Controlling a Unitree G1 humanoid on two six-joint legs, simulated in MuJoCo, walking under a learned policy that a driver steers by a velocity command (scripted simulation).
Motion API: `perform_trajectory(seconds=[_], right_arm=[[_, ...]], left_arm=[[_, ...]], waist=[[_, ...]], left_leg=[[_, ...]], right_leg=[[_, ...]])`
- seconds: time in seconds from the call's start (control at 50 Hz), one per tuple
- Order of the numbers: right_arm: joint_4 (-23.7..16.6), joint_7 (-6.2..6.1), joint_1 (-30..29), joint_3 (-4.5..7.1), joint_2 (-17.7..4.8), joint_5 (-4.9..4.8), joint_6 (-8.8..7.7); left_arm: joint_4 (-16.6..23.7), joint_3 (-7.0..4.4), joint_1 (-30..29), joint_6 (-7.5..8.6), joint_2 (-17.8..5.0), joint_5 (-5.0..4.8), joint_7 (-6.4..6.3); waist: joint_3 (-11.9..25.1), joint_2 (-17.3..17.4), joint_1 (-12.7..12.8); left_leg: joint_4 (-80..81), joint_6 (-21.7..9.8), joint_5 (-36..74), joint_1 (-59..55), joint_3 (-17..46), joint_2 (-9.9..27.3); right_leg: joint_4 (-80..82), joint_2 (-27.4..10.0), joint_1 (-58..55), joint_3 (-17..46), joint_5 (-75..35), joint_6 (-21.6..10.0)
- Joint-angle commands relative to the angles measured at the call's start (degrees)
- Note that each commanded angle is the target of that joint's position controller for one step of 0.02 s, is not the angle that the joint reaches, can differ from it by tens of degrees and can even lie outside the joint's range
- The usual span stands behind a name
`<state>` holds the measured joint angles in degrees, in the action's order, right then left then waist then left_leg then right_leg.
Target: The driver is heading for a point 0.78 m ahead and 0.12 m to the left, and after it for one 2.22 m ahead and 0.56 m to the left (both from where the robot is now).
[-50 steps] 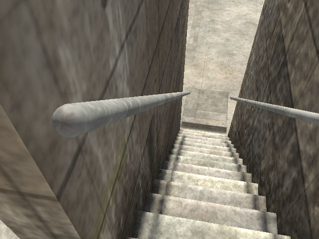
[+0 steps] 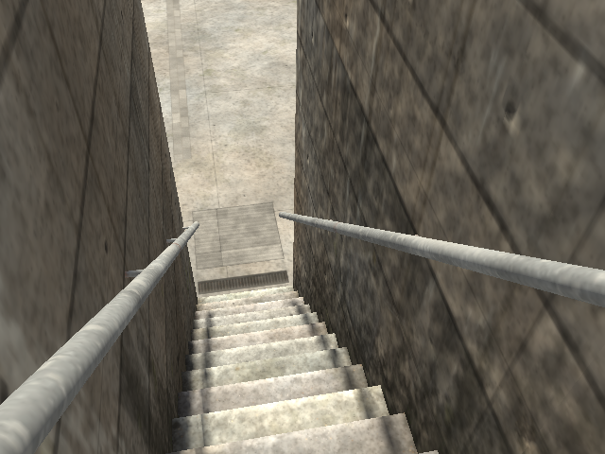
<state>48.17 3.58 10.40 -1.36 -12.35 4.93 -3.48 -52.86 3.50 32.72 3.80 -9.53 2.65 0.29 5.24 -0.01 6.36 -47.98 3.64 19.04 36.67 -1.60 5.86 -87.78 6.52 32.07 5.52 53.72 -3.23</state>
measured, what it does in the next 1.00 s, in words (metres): goes down: left foot 0.22 m lower, then right foot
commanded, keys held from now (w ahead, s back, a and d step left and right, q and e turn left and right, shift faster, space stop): w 1.00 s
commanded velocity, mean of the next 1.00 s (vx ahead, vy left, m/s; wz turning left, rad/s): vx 0.45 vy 0.05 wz -0.03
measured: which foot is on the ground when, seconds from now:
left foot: up 0.00-0.00, down 0.02-0.46, up 0.48-0.78, down 0.80-1.00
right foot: down 0.00-0.02, up 0.04-0.34, down 0.36-0.76, up 0.78-1.00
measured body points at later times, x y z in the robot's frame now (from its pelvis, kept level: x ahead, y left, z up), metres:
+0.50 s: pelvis +0.18 +0.00 -0.13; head +0.19 +0.02 +0.32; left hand +0.31 +0.21 -0.26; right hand +0.15 -0.23 -0.27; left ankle +0.06 +0.14 -0.74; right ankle +0.20 -0.15 -0.80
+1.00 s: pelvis +0.39 +0.08 -0.39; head +0.38 +0.09 +0.06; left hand +0.58 +0.28 -0.50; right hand +0.21 -0.13 -0.51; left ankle +0.26 +0.17 -1.01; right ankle +0.51 -0.06 -0.98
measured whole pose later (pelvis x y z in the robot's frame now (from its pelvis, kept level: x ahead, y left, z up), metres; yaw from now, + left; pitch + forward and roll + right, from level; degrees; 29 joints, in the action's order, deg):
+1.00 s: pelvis +0.39 +0.08 -0.39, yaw +0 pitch +1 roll +2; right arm 62.9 -1.5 39.4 -1.5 -8.4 -1.3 -2.4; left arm -48.1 -0.5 5.1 2.8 -11.4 3.7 0.1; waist 3.0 -4.1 -4.5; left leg -69.5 -3.8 -51.5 18.1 -1.9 -5.6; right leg -79.0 -4.5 52.2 1.2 -2.1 2.2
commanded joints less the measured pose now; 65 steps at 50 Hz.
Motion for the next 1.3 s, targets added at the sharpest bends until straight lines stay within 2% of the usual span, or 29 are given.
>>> perform_trajectory(seconds=[0.02, 0.04, 0.06, 0.1, 0.18, 0.24, 0.28, 0.34, 0.38, 0.4, 0.42, 0.48, 0.56, 0.68, 0.76, 0.78, 0.8, 0.82, 0.9, 0.92, 0.98, 1.08, 1.1, 1.12, 1.14, 1.18, 1.2, 1.22, 1.3], right_arm=[[2.62, -6.38, 34.49, 4.44, -6.84, -8.81, 3.96], [2.93, -7.4, 31.96, 3.0, -8.6, -9.36, 4.34], [3.38, 2.43, 35.74, 4.85, -17.56, -3.57, -1.43], [3.76, 3.15, 28.79, 4.92, -11.81, -0.4, -3.4], [6.29, -0.2, 13.5, 0.32, 4.59, -1.99, -5.65], [7.33, -3.25, 15.43, 1.45, -2.45, -2.62, -7.62], [4.34, -7.82, 12.87, 2.52, -8.67, -8.26, -1.75], [7.07, -6.44, 21.4, 4.69, -7.58, -6.38, 0.49], [5.26, -2.92, 20.33, 2.34, 2.11, 0.21, -2.2], [5.99, -4.7, 22.84, 3.18, -4.39, -5.49, 0.73], [8.77, -6.12, 28.55, 3.93, -5.52, -5.49, 2.24], [-6.35, -1.86, -1.39, 4.16, -1.65, -0.82, -2.04], [-1.81, -3.63, 5.43, 2.28, 2.31, -0.66, -2.47], [-4.02, -4.32, 12.51, 2.06, 0.52, -8.0, 4.11], [4.82, -6.44, 32.47, 5.9, -8.79, -3.82, 7.48], [7.91, -1.13, 38.37, 7.75, -12.66, 5.96, 3.18], [8.4, -2.62, 45.17, 6.65, -10.01, -1.56, 2.24], [4.87, 0.89, 36.39, 5.89, -17.34, 1.08, -0.93], [3.97, 1.97, 20.27, 1.6, 1.27, -3.42, -4.39], [4.62, -5.33, 17.29, 0.75, -1.38, -6.26, -2.04], [10.01, -6.53, 18.77, 0.85, -5.42, -8.69, -0.62], [10.95, -6.67, 25.19, 1.83, -4.47, -4.16, 2.12], [9.08, -6.85, 20.72, 2.99, -5.84, -4.74, 0.01], [10.06, -0.78, 28.96, 1.76, -3.3, 0.11, -1.78], [9.07, 2.73, 20.83, 3.86, -7.93, -2.13, -0.91], [6.64, 4.92, 22.67, 4.47, -4.31, -2.68, 1.38], [0.75, -3.96, 10.9, 5.07, -4.27, -5.54, 2.42], [0.03, 1.29, 14.44, -0.42, 3.9, -2.47, 0.59], [-0.88, 1.31, 19.9, 0.72, 0.55, -3.02, 2.8]], left_arm=[[1.25, -5.43, -14.13, -5.28, -7.96, -2.76, -5.12], [2.36, -6.17, -17.82, -7.06, -6.66, -2.61, -3.94], [3.07, -1.43, 3.08, -0.87, 4.95, 3.59, 4.09], [5.31, -2.75, 2.07, -0.52, -3.46, 1.54, 5.17], [10.12, -1.34, -2.52, -3.96, -2.0, 1.96, 2.39], [11.41, -4.78, -10.49, -4.65, -8.21, 0.42, 3.69], [10.0, -2.07, -14.88, -7.99, 2.98, -3.57, 0.15], [8.06, -3.67, -20.61, -5.38, -3.08, -0.51, -1.99], [13.09, -6.59, -24.88, -0.31, -9.88, 7.09, 2.14], [10.3, -3.96, -25.04, -0.07, -2.26, -1.81, 0.54], [9.99, -3.7, -21.98, 1.1, -1.49, -3.77, 0.41], [0.7, -8.05, 13.43, 3.71, -16.47, 2.86, 0.53], [1.51, -3.25, -11.81, 4.28, -2.56, 1.3, 1.54], [1.8, -6.22, -25.32, 4.5, -11.84, -2.22, -5.9], [-2.84, -7.0, -20.14, 3.06, -9.8, 1.61, -2.2], [-4.58, -7.04, -12.82, 5.18, -16.16, 7.56, 2.62], [-0.3, -7.26, -31.09, 2.1, -4.37, 2.58, -0.81], [2.49, -6.17, -13.02, 5.34, -4.4, 4.83, 3.07], [8.81, -4.77, -20.76, 4.69, -6.68, 0.01, 3.25], [11.46, -2.13, -25.36, 1.43, 4.19, 1.61, 0.32], [6.0, -4.36, -22.65, -2.88, -6.17, 0.18, -1.09], [7.61, -5.02, -33.23, -0.3, -5.63, -6.6, -0.02], [0.32, -5.44, -20.46, 1.33, -8.17, -5.7, -0.72], [-0.04, -5.93, -5.84, 1.37, -10.24, 9.0, 2.52], [-4.04, -7.37, 15.3, 0.42, -9.33, 10.91, 3.27], [1.9, -7.02, 3.65, -1.94, -11.6, 5.01, 3.88], [2.58, -6.59, -5.21, -2.86, -7.92, -7.88, -1.45], [1.77, -5.86, -7.27, -1.01, -11.52, 2.09, 3.77], [4.87, -4.04, -16.91, 2.27, -4.67, 1.94, 0.23]], waist=[[0.42, -1.66, -24.33], [-2.67, -1.76, -21.65], [-5.8, 34.97, -4.34], [-5.05, 9.51, -4.85], [-18.92, 1.27, -0.57], [-14.24, 1.21, -6.84], [-5.29, 4.89, -4.71], [-8.53, 11.43, -8.33], [-10.99, 3.91, -12.15], [-6.99, 5.95, -12.1], [-9.59, 7.55, -12.83], [11.76, -11.49, 9.26], [1.22, -0.74, -5.73], [-3.12, -2.88, -19.38], [-5.53, -6.36, -21.18], [-17.03, 17.55, -21.18], [-17.62, 2.13, -31.01], [-11.17, 26.07, -11.96], [-5.17, -5.46, -6.22], [-13.39, -9.04, 0.25], [-19.02, 10.71, -1.98], [-15.01, 8.65, -13.94], [-11.81, 2.13, -11.25], [-13.81, -1.21, -6.73], [-2.48, -7.86, 4.29], [12.68, -15.12, -5.31], [-1.32, 1.13, -3.65], [13.06, -6.04, -9.11], [-6.72, 0.17, -14.48]], left_leg=[[29.4, -2.72, 1.26, -48.99, 6.79, 5.28], [23.72, -0.1, -18.28, -46.12, 6.68, 4.58], [0.09, -18.3, 36.64, -53.24, 7.41, 6.26], [13.11, -19.55, 0.62, -39.34, 15.82, 14.12], [23.1, -15.24, -28.63, -3.79, 21.71, 13.09], [22.02, -9.63, -54.05, 19.67, 8.71, 5.41], [24.39, -10.53, -50.41, 2.95, 12.92, 9.42], [8.13, -12.17, -30.87, -20.86, 9.95, 8.57], [3.3, -12.72, -34.22, -9.17, 11.68, 12.09], [1.39, -11.47, -34.6, -21.11, 4.94, 4.39], [-0.39, -9.28, -35.54, -19.04, 0.31, 1.56], [-45.59, -5.5, -40.29, 21.99, 1.29, -8.1], [-27.9, -2.73, -31.67, 24.48, 9.44, 0.76], [-6.8, 1.04, 18.97, -26.35, 6.17, -6.9], [0.7, -2.4, -2.59, -33.47, -1.82, -4.97], [1.96, -7.53, -8.51, -36.04, -0.37, -4.83], [18.4, -4.07, -13.71, -39.64, 11.15, -0.07], [0.95, -9.85, 19.5, -32.66, 12.53, -2.94], [1.89, -15.0, 13.17, -26.29, 30.22, 12.83], [13.07, -16.1, -0.45, -2.17, 44.15, 17.64], [-0.65, -17.22, -24.77, -3.81, 28.39, 6.01], [-7.67, -20.34, -28.61, -14.35, 19.42, -0.56], [-16.22, -14.7, -7.68, -15.33, 22.37, 2.71], [-35.85, -7.94, -24.32, -2.15, 12.87, -5.62], [-52.99, -3.23, -32.59, 5.37, 5.71, -11.22], [-80.16, -2.23, -66.18, 20.95, 2.28, -12.08], [-65.09, -1.07, -74.38, 31.05, 4.93, -10.56], [-73.07, -3.69, -66.52, 26.38, 4.62, -5.72], [-38.51, -0.83, -22.55, 15.69, 7.95, -2.06]], right_leg=[[-18.84, 4.81, 14.33, 1.05, -12.42, -3.45], [-37.52, 6.2, 18.63, 2.18, -5.57, -3.03], [-46.39, 0.91, 39.79, 4.86, -14.34, -2.65], [-45.37, -5.61, 44.56, 3.25, -28.18, -2.73], [-15.92, -19.56, 46.12, 2.49, -60.69, 0.09], [11.22, -16.62, 16.6, -7.96, -65.38, 2.18], [17.31, -13.54, -1.37, -4.24, -62.78, 5.79], [29.34, -12.99, 10.9, -6.3, -64.32, 3.04], [28.29, -11.15, 10.78, -12.78, -56.96, -2.61], [38.02, -12.31, 3.67, -5.4, -47.05, -1.31], [42.03, -10.51, -1.02, -6.43, -42.16, -0.43], [46.3, -16.69, -38.61, 9.28, -43.25, -16.47], [42.0, -24.47, -9.94, 20.32, -29.14, -17.61], [35.74, -19.44, 26.47, -3.22, -4.64, 0.22], [3.51, -15.61, 10.54, -8.07, -20.79, 1.62], [-38.19, -10.39, 24.84, -13.73, -5.82, 6.1], [-41.61, -1.76, 31.85, -6.66, -3.9, 2.06], [-46.53, -3.1, 38.84, -0.16, -26.51, -1.5], [-14.56, -17.72, 54.42, 2.31, -44.18, 5.04], [8.27, -17.57, 26.43, 2.94, -46.11, 7.34], [16.03, -14.25, 19.7, 4.7, -67.3, 5.15], [62.6, -14.6, -5.54, -3.84, -73.44, 4.65], [63.58, -14.27, -9.34, -4.57, -84.78, 1.77], [59.36, -10.41, -31.05, -10.56, -82.04, 0.17], [69.75, -12.21, -53.24, -10.52, -92.38, -3.41], [49.57, -26.37, -71.41, 0.21, -124.98, -14.13], [53.9, -32.11, -55.91, 6.0, -126.0, -16.79], [52.98, -34.57, -57.25, 2.49, -125.73, -17.44], [57.93, -29.92, -5.31, -3.71, -98.17, -16.74]])
Keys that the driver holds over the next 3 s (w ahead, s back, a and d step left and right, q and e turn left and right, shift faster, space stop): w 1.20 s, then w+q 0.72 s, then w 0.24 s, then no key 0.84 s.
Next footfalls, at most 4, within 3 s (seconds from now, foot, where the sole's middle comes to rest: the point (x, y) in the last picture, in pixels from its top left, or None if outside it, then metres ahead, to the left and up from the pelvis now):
0.02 left None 0.07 0.14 -0.83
0.36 right None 0.24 -0.15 -0.83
0.80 left None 0.30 0.17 -1.05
1.14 right None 0.59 -0.05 -1.26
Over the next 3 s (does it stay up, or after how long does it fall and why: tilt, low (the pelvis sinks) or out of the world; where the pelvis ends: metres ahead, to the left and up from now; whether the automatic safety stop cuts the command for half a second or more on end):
stays up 1.01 0.15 -0.92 its command is cut before an obstacle after 1.0 s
